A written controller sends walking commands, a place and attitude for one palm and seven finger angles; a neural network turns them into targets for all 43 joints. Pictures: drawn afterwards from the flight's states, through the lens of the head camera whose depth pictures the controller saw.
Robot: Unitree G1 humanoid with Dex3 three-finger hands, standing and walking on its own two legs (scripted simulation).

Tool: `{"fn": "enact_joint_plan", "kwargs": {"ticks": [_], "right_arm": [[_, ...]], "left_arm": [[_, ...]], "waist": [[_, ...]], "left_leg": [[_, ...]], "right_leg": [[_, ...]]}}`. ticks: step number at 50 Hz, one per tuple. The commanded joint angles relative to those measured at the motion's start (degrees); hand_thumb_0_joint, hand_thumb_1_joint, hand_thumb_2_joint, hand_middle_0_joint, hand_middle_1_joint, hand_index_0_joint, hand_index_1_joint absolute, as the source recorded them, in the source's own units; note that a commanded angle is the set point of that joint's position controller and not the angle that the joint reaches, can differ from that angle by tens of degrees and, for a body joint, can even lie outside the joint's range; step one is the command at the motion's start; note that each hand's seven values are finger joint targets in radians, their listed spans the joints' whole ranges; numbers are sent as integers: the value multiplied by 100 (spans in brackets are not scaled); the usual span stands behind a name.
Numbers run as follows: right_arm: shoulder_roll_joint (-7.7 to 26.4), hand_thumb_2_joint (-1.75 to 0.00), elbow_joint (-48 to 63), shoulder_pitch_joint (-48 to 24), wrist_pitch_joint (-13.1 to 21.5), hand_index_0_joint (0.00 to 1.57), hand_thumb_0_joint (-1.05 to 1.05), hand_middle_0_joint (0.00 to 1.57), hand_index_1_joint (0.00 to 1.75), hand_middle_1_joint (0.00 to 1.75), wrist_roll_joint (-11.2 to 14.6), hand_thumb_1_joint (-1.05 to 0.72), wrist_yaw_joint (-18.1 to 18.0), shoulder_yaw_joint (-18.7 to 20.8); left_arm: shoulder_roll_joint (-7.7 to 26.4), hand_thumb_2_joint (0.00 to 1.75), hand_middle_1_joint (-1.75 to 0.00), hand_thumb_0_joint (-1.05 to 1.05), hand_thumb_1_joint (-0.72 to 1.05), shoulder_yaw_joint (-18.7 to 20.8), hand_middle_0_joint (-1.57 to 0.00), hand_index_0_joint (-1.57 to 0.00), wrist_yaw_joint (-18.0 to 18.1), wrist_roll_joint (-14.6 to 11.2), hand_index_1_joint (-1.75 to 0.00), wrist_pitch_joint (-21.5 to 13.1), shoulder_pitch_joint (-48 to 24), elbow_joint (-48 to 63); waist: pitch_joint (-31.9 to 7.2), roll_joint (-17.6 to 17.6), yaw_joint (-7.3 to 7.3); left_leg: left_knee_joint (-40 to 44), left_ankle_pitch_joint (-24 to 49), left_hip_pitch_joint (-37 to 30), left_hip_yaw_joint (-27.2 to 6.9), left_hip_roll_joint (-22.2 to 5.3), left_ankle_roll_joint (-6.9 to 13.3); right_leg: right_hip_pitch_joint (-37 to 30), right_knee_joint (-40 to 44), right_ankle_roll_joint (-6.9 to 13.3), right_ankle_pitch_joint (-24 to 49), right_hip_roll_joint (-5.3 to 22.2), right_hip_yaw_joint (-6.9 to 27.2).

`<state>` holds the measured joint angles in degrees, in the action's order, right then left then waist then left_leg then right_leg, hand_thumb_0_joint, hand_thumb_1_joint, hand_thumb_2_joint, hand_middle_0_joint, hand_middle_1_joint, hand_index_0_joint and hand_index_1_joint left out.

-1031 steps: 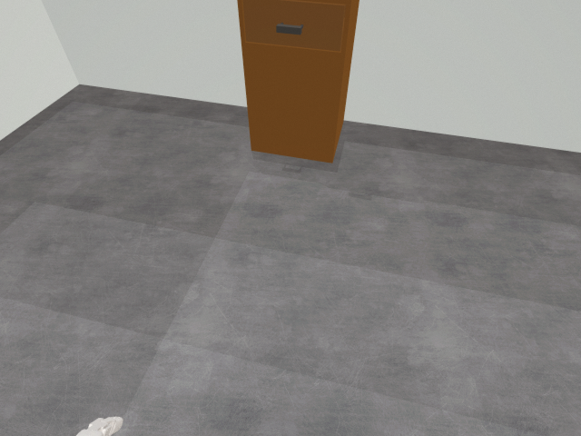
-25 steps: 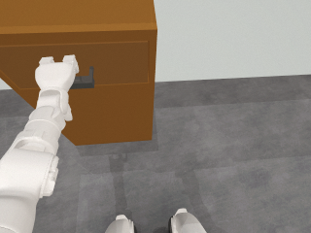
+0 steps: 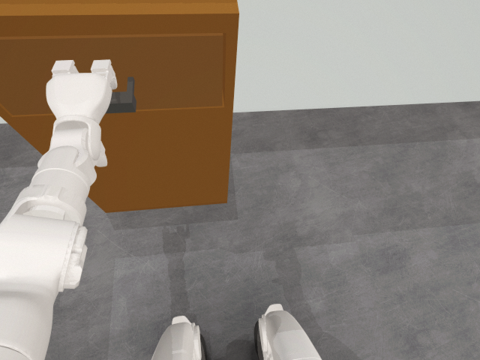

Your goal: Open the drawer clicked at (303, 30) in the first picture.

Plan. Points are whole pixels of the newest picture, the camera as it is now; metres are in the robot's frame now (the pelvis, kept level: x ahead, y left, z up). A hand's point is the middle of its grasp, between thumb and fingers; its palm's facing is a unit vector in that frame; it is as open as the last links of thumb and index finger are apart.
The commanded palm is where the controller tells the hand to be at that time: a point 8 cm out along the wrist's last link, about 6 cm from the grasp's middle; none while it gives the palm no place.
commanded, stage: lower the fingers behind the handle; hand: left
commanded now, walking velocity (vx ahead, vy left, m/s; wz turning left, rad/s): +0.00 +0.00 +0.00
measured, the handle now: (105, 93) +0.59 +0.20 +0.01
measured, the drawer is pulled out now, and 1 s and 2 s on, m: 0.00 0.00 0.00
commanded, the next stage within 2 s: lift the fingers back up to retry in 0.44 s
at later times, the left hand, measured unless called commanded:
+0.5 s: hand (92, 116) +0.53 +0.21 +0.02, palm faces -0.01 +0.03 -1.00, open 13.8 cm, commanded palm +0.52 +0.20 +0.04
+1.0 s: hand (87, 96) +0.54 +0.21 +0.05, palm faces -0.02 -0.02 -1.00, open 13.8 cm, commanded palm +0.53 +0.20 +0.11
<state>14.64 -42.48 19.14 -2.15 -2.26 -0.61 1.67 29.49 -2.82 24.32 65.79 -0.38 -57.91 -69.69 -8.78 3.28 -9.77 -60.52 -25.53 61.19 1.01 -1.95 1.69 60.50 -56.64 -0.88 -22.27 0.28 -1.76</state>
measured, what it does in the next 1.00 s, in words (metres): stands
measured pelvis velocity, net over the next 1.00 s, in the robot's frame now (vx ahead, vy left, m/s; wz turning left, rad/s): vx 0.02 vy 0.00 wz -0.01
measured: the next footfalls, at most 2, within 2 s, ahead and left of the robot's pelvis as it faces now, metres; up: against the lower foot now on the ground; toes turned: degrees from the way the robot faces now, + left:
none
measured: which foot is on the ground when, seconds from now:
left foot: down 0.00-1.00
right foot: down 0.00-1.00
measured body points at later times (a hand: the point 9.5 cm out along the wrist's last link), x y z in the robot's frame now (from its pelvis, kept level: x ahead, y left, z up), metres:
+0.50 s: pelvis -0.02 +0.00 -0.02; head +0.13 +0.00 +0.40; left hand +0.53 +0.21 +0.07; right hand -0.04 -0.27 -0.14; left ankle +0.02 +0.10 -0.66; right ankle +0.03 -0.13 -0.66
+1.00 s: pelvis +0.02 +0.00 +0.02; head +0.15 +0.00 +0.45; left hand +0.54 +0.20 +0.11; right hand -0.01 -0.27 -0.10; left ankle +0.02 +0.10 -0.66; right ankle +0.03 -0.13 -0.66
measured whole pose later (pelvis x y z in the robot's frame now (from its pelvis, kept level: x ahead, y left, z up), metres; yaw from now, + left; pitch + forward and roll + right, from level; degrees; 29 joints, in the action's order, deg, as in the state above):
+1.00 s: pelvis +0.02 +0.00 +0.02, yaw +0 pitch +24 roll -3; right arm 14.9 -42.0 22.5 -2.3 -1.5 -1.9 2.0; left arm 30.9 -1.6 18.2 63.0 -3.0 -54.8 -63.4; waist -8.1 4.0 -9.1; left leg -54.2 -24.3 54.4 1.0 -2.4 1.3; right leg 53.5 -49.7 -0.7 -20.7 -0.4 -1.7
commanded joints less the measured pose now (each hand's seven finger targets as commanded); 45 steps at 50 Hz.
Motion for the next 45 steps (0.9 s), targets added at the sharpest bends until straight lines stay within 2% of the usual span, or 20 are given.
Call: {"fn": "enact_joint_plan", "kwargs": {"ticks": [1, 4, 7, 11, 14, 16, 18, 20, 22, 24, 26, 27, 28, 31, 32, 34, 37, 42, 44, 45], "right_arm": [[1081, -90, 228, 1145, 35, 20, 0, 20, 30, 30, 15, -90, -144, 307], [1083, -90, 312, 1174, 46, 20, 0, 20, 30, 30, 24, -90, -175, 292], [1052, -90, 411, 1146, 91, 20, 0, 20, 30, 30, 42, -90, -216, 277], [1081, -90, 443, 1196, 139, 20, 0, 20, 30, 30, 79, -90, -253, 265], [1096, -90, 425, 1233, 162, 20, 0, 20, 30, 30, 79, -90, -261, 275], [1064, -90, 427, 1278, 185, 20, 0, 20, 30, 30, 71, -90, -261, 288], [1058, -90, 387, 1291, 197, 20, 0, 20, 30, 30, 72, -90, -232, 306], [1075, -90, 361, 1315, 205, 20, 0, 20, 30, 30, 61, -90, -226, 309], [1084, -90, 351, 1316, 196, 20, 0, 20, 30, 30, 63, -90, -224, 285], [1079, -90, 333, 1344, 189, 20, 0, 20, 30, 30, 67, -90, -212, 307], [1076, -90, 314, 1344, 182, 20, 0, 20, 30, 30, 79, -90, -215, 293], [1060, -90, 331, 1310, 183, 20, 0, 20, 30, 30, 70, -90, -221, 282], [1080, -90, 337, 1310, 169, 20, 0, 20, 30, 30, 84, -90, -226, 281], [1039, -90, 348, 1330, 179, 20, 0, 20, 30, 30, 82, -90, -241, 306], [1037, -90, 343, 1318, 179, 20, 0, 20, 30, 30, 72, -90, -245, 304], [1035, -90, 344, 1314, 156, 20, 0, 20, 30, 30, 84, -90, -271, 288], [997, -90, 348, 1284, 165, 20, 0, 20, 30, 30, 104, -90, -303, 286], [997, -90, 294, 1336, 145, 20, 0, 20, 30, 30, 65, -90, -311, 333], [976, -90, 287, 1352, 110, 20, 0, 20, 30, 30, 47, -90, -273, 365], [954, -90, 264, 1357, 96, 20, 0, 20, 30, 30, 49, -90, -255, 372]], "left_arm": [[1369, 30, -120, 0, -50, 214, -30, -30, -311, -125, -120, 236, -2046, 303], [1410, 30, -120, 0, -50, 236, -30, -30, -539, -157, -120, 126, -1930, 365], [1250, 30, -120, 0, -50, 83, -30, -30, -692, -203, -120, -16, -1879, 417], [1464, 30, -120, 0, -50, 201, -30, -30, -754, -206, -120, -194, -1941, 475], [1630, 30, -120, 0, -50, 325, -30, -30, -728, -198, -120, -276, -2016, 559], [1422, 30, -120, 0, -50, 168, -30, -30, -673, -155, -120, -303, -2100, 692], [1259, 30, -120, 0, -50, 68, -30, -30, -609, -124, -120, -253, -2120, 681], [1291, 30, -120, 0, -50, 108, -30, -30, -545, -151, -120, -198, -2216, 671], [1471, 30, -120, 0, -50, 217, -30, -30, -519, -182, -120, -129, -2307, 670], [1408, 30, -120, 0, -50, 199, -30, -30, -534, -227, -120, -75, -2390, 754], [1453, 30, -120, 0, -50, 216, -30, -30, -543, -235, -120, -31, -2335, 701], [1324, 30, -120, 0, -50, 112, -30, -30, -563, -226, -120, -14, -2262, 645], [1511, 30, -120, 0, -50, 245, -30, -30, -568, -244, -120, -12, -2355, 776], [1479, 30, -120, 0, -50, 190, -30, -30, -575, -263, -120, -56, -2678, 1211], [1615, 30, -120, 0, -50, 326, -30, -30, -581, -276, -120, -75, -2551, 1253], [1779, 30, -120, 0, -50, 435, -30, -30, -611, -324, -120, -121, -2601, 1341], [1636, 30, -120, 0, -50, 285, -30, -30, -600, -310, -120, -209, -2680, 1441], [1882, 30, -120, 0, -50, 557, -30, -30, -462, -289, -120, -391, -2637, 1762], [1693, 30, -120, 0, -50, 510, -30, -30, -414, -302, -120, -401, -2475, 1889], [1491, 30, -120, 0, -50, 384, -30, -30, -387, -302, -120, -364, -2368, 1792]], "waist": [[-2262, 46, -282], [-2346, 13, -242], [-2177, -19, -281], [-2169, -178, -280], [-2214, -151, -277], [-2339, 124, -286], [-2323, 236, -292], [-2377, 164, -348], [-2455, 157, -308], [-2601, 179, -329], [-2544, 211, -318], [-2492, 218, -327], [-2555, 149, -289], [-2874, 443, -293], [-2971, 459, -218], [-2959, 260, -231], [-2665, 341, -238], [-2974, 471, -124], [-3151, 608, -55], [-2998, 637, -70]], "left_leg": [[619, 1193, -1481, -160, 207, 113], [588, 1197, -1493, -193, 192, 115], [539, 971, -1310, -169, 194, 136], [477, 604, -1029, -213, 185, 154], [433, 610, -1022, -220, 171, 157], [414, 721, -1182, -264, 168, 130], [417, 710, -1324, -311, 147, 100], [410, 711, -1369, -332, 132, 114], [417, 678, -1267, -308, 159, 123], [442, 793, -1457, -337, 140, 112], [456, 781, -1445, -323, 140, 112], [459, 805, -1435, -310, 154, 114], [512, 747, -1456, -308, 147, 108], [609, 989, -1923, -334, 145, 99], [627, 1134, -2017, -315, 151, 100], [693, 1168, -2027, -303, 154, 117], [851, 1104, -2088, -287, 173, 114], [933, 1716, -2563, -260, 187, 94], [990, 2255, -2970, -271, 176, 47], [1021, 2385, -3052, -260, 164, 36]], "right_leg": [[-1123, 603, 213, 835, -313, -50], [-1113, 525, 228, 824, -313, -67], [-996, 529, 201, 666, -306, -61], [-861, 445, 197, 352, -300, -38], [-796, 401, 205, 325, -296, -30], [-642, 353, 220, 353, -299, -59], [-432, 343, 236, 270, -311, -99], [-426, 356, 218, 263, -313, -104], [-589, 370, 216, 268, -306, -84], [-595, 371, 228, 349, -321, -97], [-637, 417, 217, 366, -325, -88], [-647, 436, 213, 367, -319, -97], [-755, 464, 207, 352, -323, -88], [-896, 582, 204, 508, -331, -80], [-1037, 617, 207, 615, -337, -77], [-1271, 716, 190, 701, -343, -40], [-1307, 884, 186, 658, -348, -39], [-1660, 1004, 206, 1134, -361, -15], [-1769, 1035, 231, 1447, -391, -60], [-1724, 1097, 226, 1508, -395, -84]]}}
